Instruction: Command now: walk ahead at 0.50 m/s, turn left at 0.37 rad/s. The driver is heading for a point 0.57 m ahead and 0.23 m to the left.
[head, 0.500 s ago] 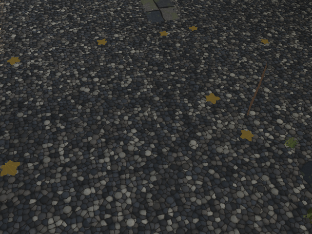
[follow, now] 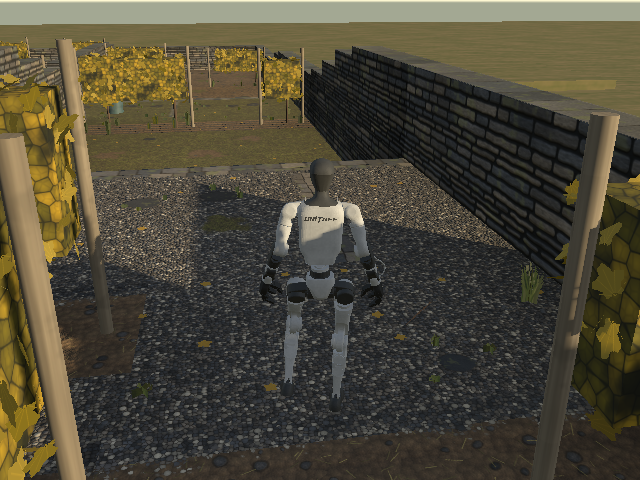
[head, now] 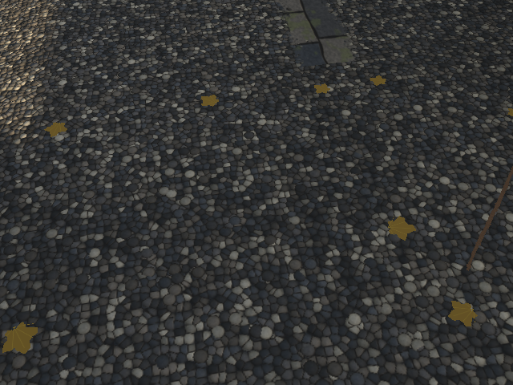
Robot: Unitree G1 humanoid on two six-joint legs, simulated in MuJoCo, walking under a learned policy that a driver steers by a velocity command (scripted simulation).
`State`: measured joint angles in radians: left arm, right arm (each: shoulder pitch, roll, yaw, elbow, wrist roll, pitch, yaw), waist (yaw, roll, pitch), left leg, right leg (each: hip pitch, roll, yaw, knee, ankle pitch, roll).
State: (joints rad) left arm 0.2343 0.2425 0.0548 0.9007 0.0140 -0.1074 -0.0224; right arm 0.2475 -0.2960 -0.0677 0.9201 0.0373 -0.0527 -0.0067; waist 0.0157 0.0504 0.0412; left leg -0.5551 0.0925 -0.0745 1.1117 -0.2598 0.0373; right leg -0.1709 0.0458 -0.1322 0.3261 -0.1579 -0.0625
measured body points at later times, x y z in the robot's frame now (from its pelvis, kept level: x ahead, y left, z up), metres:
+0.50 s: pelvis +0.28 +0.07 -0.01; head +0.31 +0.09 +0.44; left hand +0.33 +0.37 -0.12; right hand +0.46 -0.17 -0.12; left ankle +0.31 +0.14 -0.74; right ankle +0.26 -0.10 -0.65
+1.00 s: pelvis +0.53 +0.10 -0.01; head +0.57 +0.11 +0.44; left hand +0.55 +0.39 -0.12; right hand +0.75 -0.11 -0.13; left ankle +0.43 +0.20 -0.68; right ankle +0.65 +0.05 -0.74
